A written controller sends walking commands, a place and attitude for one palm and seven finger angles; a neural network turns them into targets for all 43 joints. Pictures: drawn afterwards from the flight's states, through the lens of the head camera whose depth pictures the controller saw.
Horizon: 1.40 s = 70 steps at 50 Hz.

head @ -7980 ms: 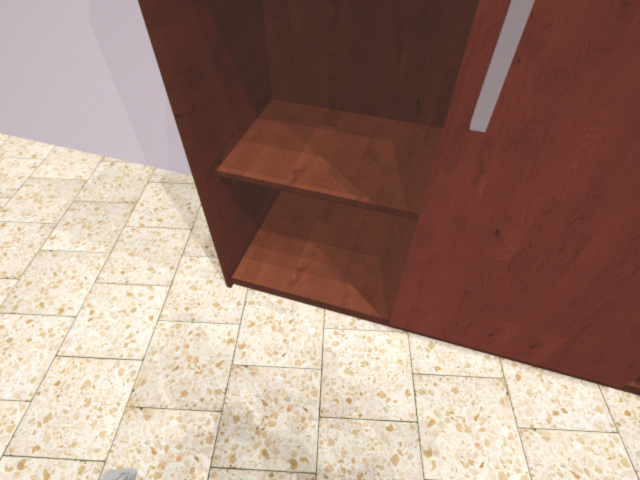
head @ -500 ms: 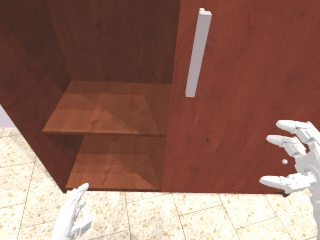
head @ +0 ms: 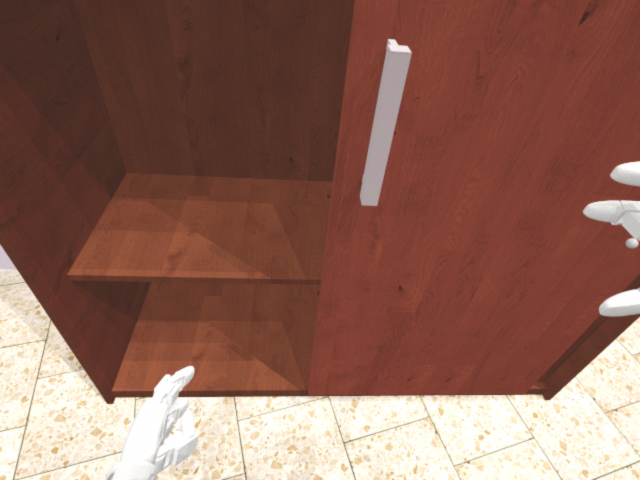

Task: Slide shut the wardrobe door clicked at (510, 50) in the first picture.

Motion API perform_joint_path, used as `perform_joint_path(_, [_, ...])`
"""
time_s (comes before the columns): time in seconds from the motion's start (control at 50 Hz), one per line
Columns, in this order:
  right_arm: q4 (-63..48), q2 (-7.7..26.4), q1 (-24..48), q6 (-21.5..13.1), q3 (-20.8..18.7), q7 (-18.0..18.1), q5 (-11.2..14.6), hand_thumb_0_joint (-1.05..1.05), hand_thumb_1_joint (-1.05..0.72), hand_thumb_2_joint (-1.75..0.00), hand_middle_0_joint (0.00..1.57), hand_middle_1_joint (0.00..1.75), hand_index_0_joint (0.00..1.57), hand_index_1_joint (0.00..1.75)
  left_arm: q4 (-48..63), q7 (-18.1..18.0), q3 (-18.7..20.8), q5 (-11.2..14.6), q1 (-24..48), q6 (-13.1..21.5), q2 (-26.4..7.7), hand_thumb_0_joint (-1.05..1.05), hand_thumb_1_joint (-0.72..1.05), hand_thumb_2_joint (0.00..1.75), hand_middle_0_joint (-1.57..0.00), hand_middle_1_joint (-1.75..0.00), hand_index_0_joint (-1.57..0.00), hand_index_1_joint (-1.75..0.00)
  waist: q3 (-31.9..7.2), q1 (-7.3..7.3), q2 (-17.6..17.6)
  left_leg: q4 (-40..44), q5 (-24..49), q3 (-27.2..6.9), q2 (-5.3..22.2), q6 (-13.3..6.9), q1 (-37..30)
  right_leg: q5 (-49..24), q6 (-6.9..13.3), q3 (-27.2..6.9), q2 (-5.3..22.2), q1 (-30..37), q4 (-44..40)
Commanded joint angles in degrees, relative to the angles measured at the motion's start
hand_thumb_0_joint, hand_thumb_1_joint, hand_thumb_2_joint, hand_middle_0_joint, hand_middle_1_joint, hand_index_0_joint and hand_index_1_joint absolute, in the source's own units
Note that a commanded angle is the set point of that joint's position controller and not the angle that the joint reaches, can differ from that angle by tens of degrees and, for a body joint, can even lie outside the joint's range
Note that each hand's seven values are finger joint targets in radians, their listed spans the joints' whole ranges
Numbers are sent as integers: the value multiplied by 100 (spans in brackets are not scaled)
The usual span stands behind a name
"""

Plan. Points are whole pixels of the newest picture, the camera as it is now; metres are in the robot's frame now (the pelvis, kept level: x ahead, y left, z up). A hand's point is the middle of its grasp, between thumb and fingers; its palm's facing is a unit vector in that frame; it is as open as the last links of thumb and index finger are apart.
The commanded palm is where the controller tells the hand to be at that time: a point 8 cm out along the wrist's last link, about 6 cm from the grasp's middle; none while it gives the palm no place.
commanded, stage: raise the hand with hooked fingers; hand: right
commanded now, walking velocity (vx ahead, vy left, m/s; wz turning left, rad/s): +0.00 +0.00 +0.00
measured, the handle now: (379, 128) +0.54 -0.08 +0.21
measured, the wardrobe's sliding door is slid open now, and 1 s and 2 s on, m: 0.61 0.61 0.61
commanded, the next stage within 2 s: move the hooked fingers beside the handle in 0.46 s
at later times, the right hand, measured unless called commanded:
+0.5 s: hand (610, 247) +0.27 -0.27 +0.24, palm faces +0.08 +0.99 -0.12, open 14.0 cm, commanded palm +0.24 -0.31 +0.24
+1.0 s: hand (539, 205) +0.35 -0.24 +0.23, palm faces +0.03 +1.00 -0.07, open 14.0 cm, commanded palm +0.32 -0.27 +0.23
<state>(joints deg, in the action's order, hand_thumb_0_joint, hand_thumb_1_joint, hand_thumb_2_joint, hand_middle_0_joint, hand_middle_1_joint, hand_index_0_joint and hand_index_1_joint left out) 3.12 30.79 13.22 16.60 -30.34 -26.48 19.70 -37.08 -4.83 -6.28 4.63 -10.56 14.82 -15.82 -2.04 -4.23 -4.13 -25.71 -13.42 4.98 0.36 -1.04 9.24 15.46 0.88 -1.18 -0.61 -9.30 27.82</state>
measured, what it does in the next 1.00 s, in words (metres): stands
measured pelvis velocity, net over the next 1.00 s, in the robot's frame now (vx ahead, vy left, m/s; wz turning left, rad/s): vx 0.01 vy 0.01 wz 0.02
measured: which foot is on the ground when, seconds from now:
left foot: down 0.00-1.00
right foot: down 0.00-1.00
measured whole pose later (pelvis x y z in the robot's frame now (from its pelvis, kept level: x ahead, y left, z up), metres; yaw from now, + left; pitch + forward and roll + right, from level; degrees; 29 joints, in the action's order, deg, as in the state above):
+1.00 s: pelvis +0.01 +0.01 +0.00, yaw +1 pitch -1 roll +0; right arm 14.1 26.8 24.3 16.2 -23.9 -21.3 16.0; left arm -36.7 -4.6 -5.4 5.1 -10.5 13.9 -15.9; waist -1.8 -2.2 -4.4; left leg -26.7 -14.0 4.2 -0.1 -1.5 11.7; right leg 15.6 0.4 -0.5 -0.2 -10.8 27.5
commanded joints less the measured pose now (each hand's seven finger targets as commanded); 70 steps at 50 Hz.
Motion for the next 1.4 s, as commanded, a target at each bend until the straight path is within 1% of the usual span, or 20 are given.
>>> perform_joint_path(0.0, [-475, 1452, 1436, -114, -358, -110, 186, 0, 50, -30, 30, 120, 30, 120, 1011, -17, 311, 97, 935, 294, -658, 0, 90, 90, -20, -30, -20, -30, -770, 26, 130, 317, 1015, -244, 14, -94, -155, -1106, 61, -197, -13, 43, -365])
perform_joint_path(0.06, [-704, 1511, 1487, -89, -335, -133, 176, 0, 50, -30, 30, 120, 30, 120, 1081, 13, 349, 125, 981, 264, -712, 0, 90, 90, -20, -30, -20, -30, -762, 43, 74, 291, 796, -259, 20, -74, 8, -936, 70, -193, -7, 40, -375])
perform_joint_path(0.14, [-1472, 1857, 1738, -303, -704, 67, 170, 0, 50, -30, 30, 120, 30, 120, 1170, -16, 357, 77, 1036, 315, -659, 0, 90, 90, -20, -30, -20, -30, -1203, -26, -150, 260, 757, -268, -2, -76, -220, -1026, 83, -196, -31, 201, -360])
perform_joint_path(0.2, [-1343, 1912, 1614, -380, -832, 186, 166, 0, 50, -30, 30, 120, 30, 120, 1087, -41, 336, 47, 962, 341, -620, 0, 90, 90, -20, -30, -20, -30, -950, -37, -88, 331, 623, -252, -17, -71, -176, -913, 74, -188, -21, 97, -402])
perform_joint_path(0.28, [-1351, 1697, 1808, -345, -561, 196, 80, 0, 50, -30, 30, 120, 30, 120, 1058, -71, 336, 72, 955, 402, -628, 0, 90, 90, -20, -30, -20, -30, -889, 40, -454, 287, 804, -225, -12, -83, -50, -1000, 75, -163, -27, 239, -416])
perform_joint_path(0.36, [-1161, 1609, 1698, -293, -480, 104, 109, 0, 50, -30, 30, 120, 30, 120, 1029, -89, 343, 77, 916, 412, -641, 0, 90, 90, -20, -30, -20, -30, -978, 76, 11, 297, 918, -262, -16, -38, -148, -1000, 106, -161, -27, 201, -362])
perform_joint_path(0.42, [-974, 1619, 1645, -259, -483, 54, 150, 0, 50, -30, 30, 120, 30, 120, 996, -75, 323, 81, 949, 402, -645, 0, 90, 90, -20, -30, -20, -30, -764, 70, 53, 341, 843, -325, 10, -35, -84, -903, 100, -169, -32, 49, -324])
perform_joint_path(0.54, [-1193, 1721, 1743, -310, -573, 93, 148, 0, 50, -30, 30, 120, 30, 120, 1046, -66, 323, 81, 990, 403, -611, 0, 90, 90, -20, -30, -20, -30, -993, 52, -47, 298, 860, -309, 11, -30, -147, -949, 100, -170, -46, 131, -303])
perform_joint_path(0.62, [-655, 1371, 2406, -353, -63, 155, 80, 0, 50, -30, 30, 120, 30, 120, 913, -106, 309, 98, 946, 436, -611, 0, 90, 90, -20, -30, -20, -30, -677, 202, 46, 403, 515, -367, 5, -3, 183, -621, 97, -190, -39, 87, -304])
perform_joint_path(0.72, [-474, 1342, 3076, -420, 206, 323, -144, 0, 50, -30, 30, 120, 30, 120, 901, -117, 305, 92, 942, 416, -603, 0, 90, 90, -20, -30, -20, -30, -956, 207, -64, 367, 566, -355, 36, -25, 52, -684, 97, -206, -61, 156, -338])
perform_joint_path(0.78, [-413, 1483, 3069, -487, -29, 400, -175, 0, 50, -30, 30, 120, 30, 120, 956, -100, 316, 69, 932, 399, -576, 0, 90, 90, -20, -30, -20, -30, -1315, 111, -46, 243, 1043, -313, 28, -40, -200, -1053, 113, -185, -77, 272, -305])
perform_joint_path(0.9, [48, 1351, 2979, -406, 37, 529, -237, 0, 50, -30, 30, 120, 30, 120, 950, -24, 322, 72, 876, 250, -579, 0, 90, 90, -20, -30, -20, -30, -1139, 73, 105, 221, 1279, -274, 31, -44, -251, -1233, 89, -109, -41, 71, -340])
perform_joint_path(0.98, [-252, 953, 3496, -419, 458, 649, -314, 0, 50, -30, 30, 120, 30, 120, 1023, -27, 346, 84, 864, 240, -563, 0, 90, 90, -20, -30, -20, -30, -1417, 169, -54, 137, 1444, -236, 12, -49, -138, -1420, 87, -121, -41, 389, -337])
perform_joint_path(1.0, [-207, 1008, 3444, -432, 410, 718, -331, 0, 50, -30, 30, 120, 30, 120, 980, -21, 349, 70, 840, 211, -561, 0, 90, 90, -20, -30, -20, -30, -1363, 158, 195, 155, 1426, -231, 5, -48, -176, -1433, 89, -144, -12, 330, -330])
perform_joint_path(1.06, [-226, 874, 3820, -444, 540, 844, -388, 0, 50, -30, 30, 120, 30, 120, 929, -47, 368, 62, 829, 175, -570, 0, 90, 90, -20, -30, -20, -30, -1496, 219, -2, 145, 1455, -244, 9, -43, -129, -1458, 85, -117, -20, 485, -347])
perform_joint_path(1.12, [-18, 1003, 3849, -413, 388, 1005, -444, 0, 50, -30, 30, 120, 30, 120, 879, -51, 373, 35, 791, 118, -586, 0, 90, 90, -20, -30, -20, -30, -1486, 180, 258, 150, 1554, -243, 16, -42, -243, -1536, 85, -122, -14, 386, -370])
perform_joint_path(1.22, [74, 883, 3896, -371, 442, 1143, -517, 0, 50, -30, 30, 120, 30, 120, 863, -31, 398, 18, 753, 26, -557, 0, 90, 90, -20, -30, -20, -30, -1656, 178, 248, 89, 1989, -247, 20, -55, -363, -1937, 79, -71, 0, 502, -315])
perform_joint_path(1.3, [471, 645, 4278, -339, 772, 1172, -591, 0, 50, -30, 30, 120, 30, 120, 776, -45, 400, 39, 694, -76, -570, 0, 90, 90, -20, -30, -20, -30, -1385, 299, 275, 158, 1782, -240, 22, -54, -164, -1756, 77, -51, 29, 443, -348])
perform_joint_path(1.36, [382, 363, 4722, -367, 1100, 1239, -641, 0, 50, -30, 30, 120, 30, 120, 785, -54, 411, 50, 689, -107, -549, 0, 90, 90, -20, -30, -20, -30, -1533, 394, 9, 147, 1807, -261, 22, -61, -53, -1827, 77, -53, 21, 636, -327])
perform_joint_path(1.38, [464, 369, 4802, -380, 1055, 1288, -634, 0, 50, -30, 30, 120, 30, 120, 771, -55, 421, 27, 629, -107, -551, 0, 90, 90, -20, -30, -20, -30, -1599, 392, 147, 134, 1829, -238, 17, -62, -90, -1871, 71, -88, 24, 646, -329])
